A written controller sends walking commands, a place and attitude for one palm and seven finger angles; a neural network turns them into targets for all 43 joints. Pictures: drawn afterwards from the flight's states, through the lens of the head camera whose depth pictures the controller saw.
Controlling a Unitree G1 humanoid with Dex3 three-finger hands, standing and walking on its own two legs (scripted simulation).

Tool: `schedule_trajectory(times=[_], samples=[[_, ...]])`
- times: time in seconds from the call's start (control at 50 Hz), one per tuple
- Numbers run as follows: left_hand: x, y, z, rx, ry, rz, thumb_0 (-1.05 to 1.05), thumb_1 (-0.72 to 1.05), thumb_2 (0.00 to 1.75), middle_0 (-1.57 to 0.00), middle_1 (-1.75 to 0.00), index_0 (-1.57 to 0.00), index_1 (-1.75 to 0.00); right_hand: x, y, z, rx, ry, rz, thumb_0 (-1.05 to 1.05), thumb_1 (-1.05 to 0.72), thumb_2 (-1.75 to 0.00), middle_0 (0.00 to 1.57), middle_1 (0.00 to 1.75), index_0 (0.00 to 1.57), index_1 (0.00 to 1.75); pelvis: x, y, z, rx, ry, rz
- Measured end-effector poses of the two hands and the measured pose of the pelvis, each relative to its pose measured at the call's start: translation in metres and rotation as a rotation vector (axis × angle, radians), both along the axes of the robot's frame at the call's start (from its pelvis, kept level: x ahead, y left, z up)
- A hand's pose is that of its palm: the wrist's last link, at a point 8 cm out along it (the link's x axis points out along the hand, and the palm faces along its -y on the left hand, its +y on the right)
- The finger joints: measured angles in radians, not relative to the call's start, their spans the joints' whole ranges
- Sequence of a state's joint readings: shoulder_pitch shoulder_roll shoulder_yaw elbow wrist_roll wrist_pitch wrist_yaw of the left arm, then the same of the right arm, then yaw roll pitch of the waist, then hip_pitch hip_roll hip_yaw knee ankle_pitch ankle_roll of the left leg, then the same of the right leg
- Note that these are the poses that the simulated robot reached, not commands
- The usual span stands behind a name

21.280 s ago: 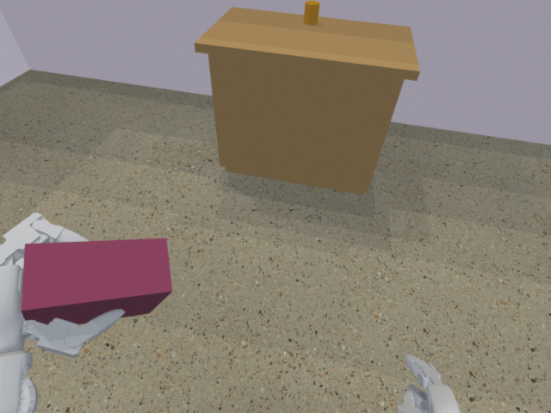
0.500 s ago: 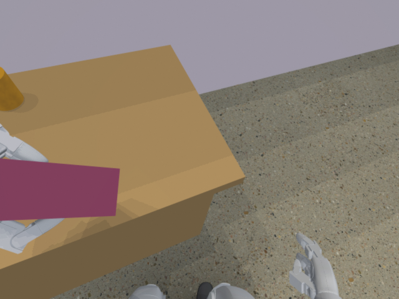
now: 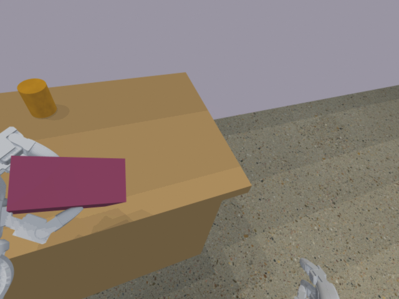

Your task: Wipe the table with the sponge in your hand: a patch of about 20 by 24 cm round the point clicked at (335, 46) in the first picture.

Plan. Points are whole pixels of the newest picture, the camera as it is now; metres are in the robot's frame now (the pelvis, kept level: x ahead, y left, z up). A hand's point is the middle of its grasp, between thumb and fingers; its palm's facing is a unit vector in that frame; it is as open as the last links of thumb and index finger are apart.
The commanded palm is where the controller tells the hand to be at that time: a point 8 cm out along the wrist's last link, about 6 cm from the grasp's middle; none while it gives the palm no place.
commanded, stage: come to a stop and stand still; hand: left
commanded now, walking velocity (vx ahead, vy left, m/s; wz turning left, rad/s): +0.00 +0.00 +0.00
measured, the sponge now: (84, 186) +0.24 +0.20 +0.15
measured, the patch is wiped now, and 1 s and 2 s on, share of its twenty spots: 0.00 0.00 0.00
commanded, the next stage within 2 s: look again from close up in 1.58 s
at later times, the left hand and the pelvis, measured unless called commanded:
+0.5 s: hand out of the picture +0.23 +0.31 +0.20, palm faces +0.52 -0.76 -0.40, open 10.0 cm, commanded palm +0.14 +0.30 +0.18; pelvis -0.02 +0.03 -0.01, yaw -1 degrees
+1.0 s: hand out of the picture +0.14 +0.30 +0.20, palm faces +0.41 -0.84 -0.35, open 10.0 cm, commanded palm +0.07 +0.33 +0.18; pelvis -0.09 +0.05 -0.01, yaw +0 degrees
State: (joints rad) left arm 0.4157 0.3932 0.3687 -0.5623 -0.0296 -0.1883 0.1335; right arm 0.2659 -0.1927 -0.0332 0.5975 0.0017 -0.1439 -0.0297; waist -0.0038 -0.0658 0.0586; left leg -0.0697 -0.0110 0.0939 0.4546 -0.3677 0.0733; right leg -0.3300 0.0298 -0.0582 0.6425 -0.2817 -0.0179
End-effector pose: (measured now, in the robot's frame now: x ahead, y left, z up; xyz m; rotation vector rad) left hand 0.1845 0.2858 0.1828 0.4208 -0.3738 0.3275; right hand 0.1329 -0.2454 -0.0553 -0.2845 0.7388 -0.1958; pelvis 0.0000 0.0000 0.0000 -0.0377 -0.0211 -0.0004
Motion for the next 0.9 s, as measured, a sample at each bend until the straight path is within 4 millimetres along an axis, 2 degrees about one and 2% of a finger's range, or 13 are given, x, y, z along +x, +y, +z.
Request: schedule_trajectory(times=[0.1, 0.24, 0.28, 0.36, 0.38, 0.42, 0.48, 0.52, 0.6, 0.66, 0.72, 0.8, 0.9], samples=[[-0.006, 0.009, 0.008, 0.064, -0.022, -0.001, -0.01, -0.49, 1.03, -0.73, -1.33, -0.76, -1.34, 0.018, 0.021, -0.010, 0.074, -0.036, 0.038, 0.01, -0.90, -0.90, 0.20, 0.30, 0.20, 0.30, 0.004, 0.006, -0.008, -0.041, -0.005, 0.028], [-0.014, 0.026, -0.022, -0.013, 0.074, 0.030, -0.01, -0.49, 1.03, -0.73, -1.33, -0.76, -1.34, 0.026, 0.046, -0.012, 0.086, -0.024, 0.076, 0.01, -0.90, -0.90, 0.20, 0.30, 0.20, 0.30, -0.003, 0.017, -0.009, -0.023, 0.010, 0.008], [-0.015, 0.027, -0.024, -0.015, 0.095, 0.036, -0.01, -0.49, 1.03, -0.73, -1.33, -0.76, -1.34, 0.026, 0.052, -0.011, 0.080, -0.014, 0.094, 0.01, -0.90, -0.90, 0.20, 0.30, 0.20, 0.30, -0.005, 0.019, -0.006, -0.010, 0.000, 0.007], [-0.015, 0.025, -0.009, 0.015, 0.058, 0.020, -0.01, -0.49, 1.03, -0.73, -1.33, -0.76, -1.34, 0.027, 0.062, -0.013, 0.091, 0.000, 0.134, 0.01, -0.90, -0.90, 0.20, 0.30, 0.20, 0.30, -0.006, 0.022, -0.005, -0.029, -0.009, 0.033], [-0.014, 0.028, 0.002, 0.107, 0.029, 0.021, -0.01, -0.49, 1.03, -0.74, -1.33, -0.76, -1.34, 0.028, 0.064, -0.014, 0.078, -0.001, 0.165, 0.01, -0.90, -0.90, 0.20, 0.30, 0.20, 0.30, -0.008, 0.021, -0.005, -0.034, -0.003, 0.037], [-0.009, 0.046, 0.024, 0.205, -0.075, 0.047, -0.01, -0.49, 1.03, -0.74, -1.33, -0.76, -1.34, 0.026, 0.068, -0.018, 0.076, 0.009, 0.216, 0.01, -0.90, -0.90, 0.20, 0.30, 0.20, 0.30, -0.015, 0.019, -0.006, -0.022, 0.004, 0.035], [-0.004, 0.064, 0.033, 0.164, -0.129, 0.112, -0.01, -0.49, 1.03, -0.73, -1.33, -0.76, -1.34, 0.023, 0.070, -0.017, 0.104, -0.016, 0.214, 0.01, -0.90, -0.90, 0.20, 0.30, 0.20, 0.30, -0.021, 0.024, -0.006, -0.008, -0.003, -0.007], [-0.001, 0.060, 0.027, 0.114, -0.079, 0.108, -0.01, -0.49, 1.03, -0.73, -1.33, -0.76, -1.34, 0.019, 0.067, -0.016, 0.134, -0.048, 0.176, 0.01, -0.90, -0.90, 0.20, 0.30, 0.20, 0.30, -0.022, 0.029, -0.005, -0.004, -0.016, -0.028], [-0.001, 0.022, -0.004, 0.032, 0.070, -0.019, -0.01, -0.49, 1.03, -0.73, -1.34, -0.75, -1.34, 0.005, 0.059, -0.015, 0.170, -0.085, 0.103, 0.01, -0.90, -0.90, 0.20, 0.30, 0.20, 0.30, -0.019, 0.031, -0.005, 0.011, -0.036, -0.039], [-0.014, 0.003, -0.023, 0.008, 0.104, -0.100, -0.01, -0.49, 1.03, -0.73, -1.34, -0.75, -1.34, -0.005, 0.050, -0.018, 0.137, -0.079, 0.096, 0.01, -0.90, -0.90, 0.20, 0.30, 0.20, 0.30, -0.025, 0.027, -0.013, 0.020, -0.057, -0.015], [-0.031, 0.008, -0.026, -0.013, 0.069, -0.103, -0.01, -0.49, 1.03, -0.73, -1.33, -0.75, -1.34, -0.016, 0.041, -0.013, 0.085, -0.067, 0.070, 0.01, -0.90, -0.90, 0.20, 0.30, 0.20, 0.30, -0.039, 0.026, -0.015, 0.009, -0.083, -0.046], [-0.049, 0.028, -0.011, -0.011, -0.058, -0.061, -0.01, -0.49, 1.03, -0.73, -1.33, -0.76, -1.34, -0.032, 0.036, -0.003, 0.004, -0.085, 0.045, 0.01, -0.90, -0.90, 0.20, 0.30, 0.20, 0.30, -0.055, 0.032, -0.017, 0.002, -0.094, -0.066], [-0.060, 0.044, 0.011, -0.011, -0.178, -0.059, -0.01, -0.49, 1.03, -0.73, -1.33, -0.76, -1.34, -0.054, 0.046, -0.003, -0.013, -0.114, 0.011, 0.01, -0.91, -0.90, 0.20, 0.30, 0.20, 0.30, -0.072, 0.052, -0.017, -0.006, -0.112, -0.070]])
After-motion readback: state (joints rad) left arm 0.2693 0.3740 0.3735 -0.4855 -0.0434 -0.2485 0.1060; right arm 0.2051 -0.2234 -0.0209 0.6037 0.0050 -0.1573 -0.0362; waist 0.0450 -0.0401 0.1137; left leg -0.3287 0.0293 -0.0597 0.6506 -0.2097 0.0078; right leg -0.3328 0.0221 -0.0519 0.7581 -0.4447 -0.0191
